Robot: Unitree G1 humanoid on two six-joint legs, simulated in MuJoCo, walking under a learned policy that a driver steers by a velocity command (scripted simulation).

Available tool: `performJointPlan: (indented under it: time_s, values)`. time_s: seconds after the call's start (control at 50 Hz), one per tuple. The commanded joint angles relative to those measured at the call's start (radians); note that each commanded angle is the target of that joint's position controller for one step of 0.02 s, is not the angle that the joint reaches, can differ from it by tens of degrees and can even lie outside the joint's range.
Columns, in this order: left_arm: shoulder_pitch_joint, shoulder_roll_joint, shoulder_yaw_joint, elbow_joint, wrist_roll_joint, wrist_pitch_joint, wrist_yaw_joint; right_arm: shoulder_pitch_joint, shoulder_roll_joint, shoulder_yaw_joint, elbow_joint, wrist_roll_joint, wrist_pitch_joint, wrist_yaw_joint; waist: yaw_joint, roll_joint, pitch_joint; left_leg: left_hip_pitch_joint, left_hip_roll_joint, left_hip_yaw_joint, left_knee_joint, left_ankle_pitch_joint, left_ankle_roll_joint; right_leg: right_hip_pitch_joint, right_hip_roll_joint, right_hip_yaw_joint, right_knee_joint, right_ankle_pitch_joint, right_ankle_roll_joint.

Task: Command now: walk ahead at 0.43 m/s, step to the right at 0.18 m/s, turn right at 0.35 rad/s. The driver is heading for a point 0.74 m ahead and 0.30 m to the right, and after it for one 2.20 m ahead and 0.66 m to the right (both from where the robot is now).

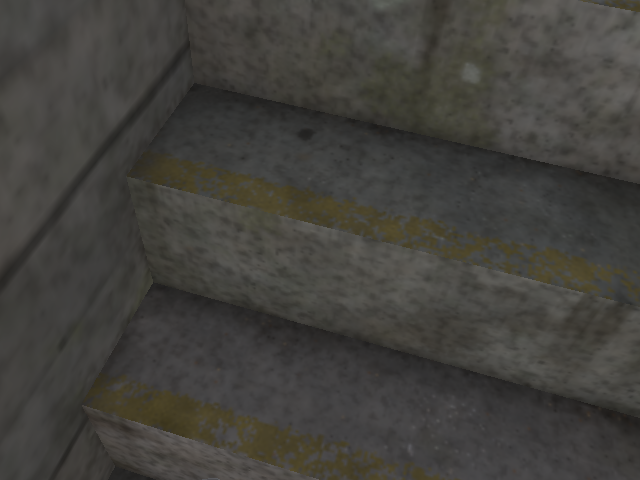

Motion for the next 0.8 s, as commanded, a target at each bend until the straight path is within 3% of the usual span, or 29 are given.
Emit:
performJointPlan:
  time_s: [0.02, 0.08, 0.12, 0.16, 0.2, 0.22, 0.24, 0.32, 0.34, 0.36, 0.38, 0.4, 0.42, 0.44, 0.46, 0.48, 0.5, 0.52, 0.54, 0.58, 0.6, 0.64, 0.66, 0.7, 0.72, 0.74, 0.76, 0.78, 0.8]
  values:
    - [0.166, -0.064, -0.072, -0.130, 0.008, 0.036, -0.038, -0.109, 0.056, 0.046, -0.002, -0.041, -0.064, -0.006, 0.199, 0.309, -0.345, 0.260, 0.151, -0.477, -0.625, -0.041, 0.161, -0.214, 0.105, -0.170, 0.560, 0.008, -0.043]
    - [0.194, 0.072, -0.043, -0.165, -0.020, 0.124, -0.022, -0.240, -0.027, 0.042, -0.004, 0.013, -0.109, 0.012, 0.270, 0.210, -0.141, -0.038, 0.279, -0.500, -0.821, -0.040, 0.219, -0.157, 0.064, -0.210, 0.835, 0.019, -0.003]
    - [0.201, 0.165, -0.013, -0.182, -0.015, 0.165, -0.018, -0.193, -0.092, 0.033, 0.006, 0.020, -0.102, -0.011, 0.303, 0.109, -0.086, -0.070, 0.244, -0.307, -0.785, 0.026, 0.149, -0.063, 0.002, -0.262, 0.723, 0.083, 0.035]
    - [0.175, 0.193, 0.003, -0.156, -0.018, 0.201, -0.028, -0.067, -0.185, 0.000, 0.029, 0.023, -0.081, -0.040, 0.249, -0.004, -0.020, -0.017, 0.196, -0.194, -0.760, 0.125, 0.158, 0.035, -0.014, -0.281, 0.562, 0.090, 0.077]
    - [0.145, 0.150, 0.001, -0.170, -0.041, 0.205, -0.024, 0.008, -0.238, -0.028, 0.016, 0.007, -0.072, -0.054, 0.210, -0.003, -0.031, 0.124, 0.187, -0.147, -0.725, 0.140, 0.166, 0.043, -0.033, -0.304, 0.342, 0.086, 0.072]
    - [0.091, -0.022, -0.018, -0.104, 0.037, 0.189, -0.060, -0.072, -0.219, -0.057, 0.028, -0.040, -0.033, -0.043, 0.156, -0.034, 0.173, 0.099, 0.167, -0.150, -0.694, 0.202, 0.156, -0.039, 0.005, -0.298, 0.135, 0.018, 0.038]
    - [0.136, -0.020, -0.020, -0.109, 0.003, 0.165, -0.079, -0.064, -0.249, -0.074, -0.018, -0.046, -0.017, -0.035, 0.154, 0.013, 0.141, 0.139, 0.163, -0.116, -0.697, 0.233, 0.147, 0.001, 0.026, -0.356, -0.018, -0.037, 0.030]
    - [0.164, 0.026, -0.004, -0.150, -0.002, 0.111, -0.056, -0.173, -0.175, -0.067, -0.140, 0.012, -0.016, -0.039, 0.146, 0.216, -0.008, 0.330, 0.213, -0.135, -0.592, 0.346, 0.117, 0.053, -0.101, -0.410, -0.537, 0.051, -0.092]
    - [0.365, 0.093, -0.039, -0.033, -0.034, 0.123, -0.012, -0.320, -0.100, -0.018, -0.260, 0.042, -0.041, -0.001, 0.192, 0.211, -0.081, 0.264, 0.197, 0.002, -0.535, 0.307, 0.036, 0.161, -0.153, -0.407, -0.818, -0.065, -0.120]
    - [0.460, 0.014, -0.063, 0.049, 0.029, 0.121, 0.009, -0.368, 0.006, 0.015, -0.301, 0.093, -0.044, 0.021, 0.188, 0.129, -0.022, 0.199, 0.148, 0.114, -0.378, 0.319, -0.004, 0.277, -0.138, -0.532, -1.111, 0.172, -0.130]
    - [0.373, -0.086, -0.086, 0.085, 0.042, 0.116, 0.011, -0.320, 0.050, 0.028, -0.303, 0.110, -0.033, 0.041, 0.103, -0.007, -0.039, 0.210, 0.131, 0.138, -0.122, 0.267, 0.031, 0.284, -0.151, -0.543, -1.292, 0.453, -0.135]
    - [0.227, -0.041, -0.071, 0.064, 0.014, 0.106, 0.006, -0.205, 0.057, 0.034, -0.267, 0.103, -0.035, 0.051, -0.018, -0.086, -0.153, 0.245, 0.143, 0.122, 0.078, 0.189, 0.079, 0.311, -0.152, -0.570, -1.242, 0.501, -0.132]
    - [0.213, 0.050, -0.049, 0.036, 0.014, 0.091, 0.011, -0.217, 0.070, 0.046, -0.259, 0.099, -0.028, 0.055, -0.007, -0.105, -0.183, 0.180, 0.084, 0.139, 0.412, 0.146, 0.075, 0.307, -0.153, -0.519, -1.330, 0.393, -0.121]
    - [0.336, 0.146, -0.024, 0.043, 0.016, 0.041, 0.011, -0.436, 0.118, 0.060, -0.351, 0.071, -0.038, 0.068, 0.092, 0.044, -0.143, -0.206, 0.105, 0.033, 0.701, 0.094, 0.065, 0.446, -0.202, -0.288, -1.154, 0.188, -0.099]
    - [0.339, 0.137, -0.031, -0.015, 0.041, -0.003, -0.001, -0.513, 0.153, 0.091, -0.398, 0.091, -0.056, 0.109, 0.123, 0.138, -0.065, -0.386, 0.018, 0.012, 0.904, 0.211, -0.006, 0.431, -0.331, -0.101, -1.071, 0.453, -0.138]
    - [0.238, 0.118, -0.057, -0.041, 0.035, -0.035, -0.012, -0.386, 0.163, 0.095, -0.400, 0.112, -0.075, 0.122, -0.017, 0.243, -0.116, -0.457, 0.028, -0.206, 0.866, 0.465, -0.015, 0.410, -0.435, 0.261, -1.139, 0.176, -0.140]
    - [0.051, 0.324, -0.004, -0.124, 0.035, -0.084, 0.016, -0.093, 0.006, 0.052, -0.292, 0.140, -0.076, 0.107, -0.112, 0.125, -0.123, -0.425, 0.072, -0.373, 0.711, 0.807, 0.025, 0.295, -0.627, 0.707, -1.392, -0.599, -0.316]
    - [0.043, 0.165, -0.035, -0.124, -0.002, -0.078, 0.018, -0.197, -0.172, -0.012, -0.254, 0.130, -0.060, 0.094, -0.035, 0.329, -0.071, -0.444, 0.054, -0.331, 0.616, 0.878, 0.000, 0.333, -0.557, 0.743, -1.382, -0.662, -0.298]
    - [0.193, 0.094, -0.058, -0.099, -0.021, -0.072, 0.026, -0.329, -0.178, -0.026, -0.266, 0.112, -0.061, 0.082, 0.064, 0.352, -0.057, -0.360, 0.024, -0.250, 0.372, 0.855, -0.024, 0.377, -0.488, 0.636, -1.320, -0.618, -0.288]
    - [0.206, 0.008, -0.087, -0.127, -0.009, -0.069, 0.049, -0.376, -0.153, -0.050, -0.262, 0.086, -0.015, 0.062, 0.075, 0.194, -0.146, 0.097, -0.092, -0.072, 0.132, 0.763, -0.082, 0.222, -0.320, 0.337, -1.191, -0.294, -0.218]
    - [0.165, 0.010, -0.086, -0.152, 0.002, -0.057, 0.067, -0.317, -0.141, -0.053, -0.214, 0.090, 0.002, 0.058, 0.047, 0.124, -0.206, 0.289, -0.134, -0.024, -0.042, 0.775, -0.064, 0.183, -0.253, 0.247, -1.170, -0.262, -0.160]
    - [0.159, 0.056, -0.061, -0.185, -0.033, -0.017, 0.092, -0.240, -0.118, -0.044, -0.182, 0.098, 0.007, 0.075, 0.014, -0.034, -0.121, 0.420, -0.183, -0.043, -0.528, 0.512, 0.033, 0.173, -0.169, 0.126, -1.131, -0.289, -0.042]
    - [0.073, 0.080, -0.049, -0.209, -0.031, -0.016, 0.077, -0.197, -0.162, -0.076, -0.159, 0.082, 0.017, 0.081, -0.033, -0.063, -0.107, 0.437, -0.156, -0.107, -0.480, 0.754, 0.072, 0.197, -0.174, 0.154, -0.935, -0.177, -0.099]
    - [-0.126, -0.031, -0.078, -0.322, -0.033, -0.017, 0.057, -0.006, -0.117, -0.051, -0.096, -0.001, 0.032, 0.107, -0.137, -0.049, -0.111, 0.625, -0.115, -0.181, -0.679, 0.881, 0.212, -0.055, -0.041, 0.008, -0.622, -0.213, -0.022]
    - [-0.188, -0.104, -0.091, -0.348, -0.061, -0.009, 0.044, 0.018, -0.030, -0.013, -0.046, -0.007, 0.012, 0.123, -0.148, 0.052, -0.032, 0.686, -0.065, -0.149, -0.965, 1.058, 0.259, -0.206, 0.041, -0.100, -0.471, -0.497, 0.042]
    - [0.090, -0.062, -0.079, -0.291, -0.096, 0.025, 0.040, -0.212, -0.058, -0.017, -0.116, 0.008, -0.018, 0.136, 0.057, 0.395, -0.033, 0.869, 0.031, -0.258, -0.856, 1.620, 0.320, -0.327, 0.104, -0.228, -0.269, -0.596, 0.111]
    - [0.072, -0.015, -0.037, -0.220, -0.030, 0.036, 0.038, -0.186, -0.071, -0.016, -0.120, 0.054, -0.048, 0.091, 0.108, 0.283, -0.029, 0.779, 0.103, -0.339, -0.914, 1.455, 0.282, -0.319, 0.018, -0.186, -0.410, -0.485, 0.027]
    - [0.346, 0.047, -0.053, -0.213, -0.048, 0.051, 0.030, -0.299, -0.124, -0.031, -0.153, 0.083, -0.052, 0.111, 0.215, 0.272, -0.150, 0.845, 0.060, -0.239, -0.863, 1.482, 0.303, -0.139, -0.086, -0.273, -0.464, -0.472, 0.118]
    - [0.299, 0.048, -0.049, -0.181, -0.060, 0.039, 0.018, -0.277, -0.157, -0.037, -0.129, 0.079, -0.063, 0.100, 0.180, 0.207, -0.248, 0.673, 0.101, -0.274, -0.985, 1.411, 0.305, 0.167, -0.047, -0.335, -0.570, -0.296, 0.043]
Velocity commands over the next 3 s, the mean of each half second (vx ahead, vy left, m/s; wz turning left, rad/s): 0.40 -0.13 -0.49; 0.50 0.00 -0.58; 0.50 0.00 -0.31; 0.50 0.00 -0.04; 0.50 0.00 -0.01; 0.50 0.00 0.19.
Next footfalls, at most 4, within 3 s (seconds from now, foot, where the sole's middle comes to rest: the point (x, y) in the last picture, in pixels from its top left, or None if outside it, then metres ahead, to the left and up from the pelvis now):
0.42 right None -0.07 0.00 -0.83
0.70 left None -0.16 0.22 -0.83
0.96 left None -0.27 0.24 -1.02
1.72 left None -0.47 0.14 -1.33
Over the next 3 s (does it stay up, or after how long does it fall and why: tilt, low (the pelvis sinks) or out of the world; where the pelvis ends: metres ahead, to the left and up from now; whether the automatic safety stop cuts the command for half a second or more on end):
stays up -1.91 0.29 -1.25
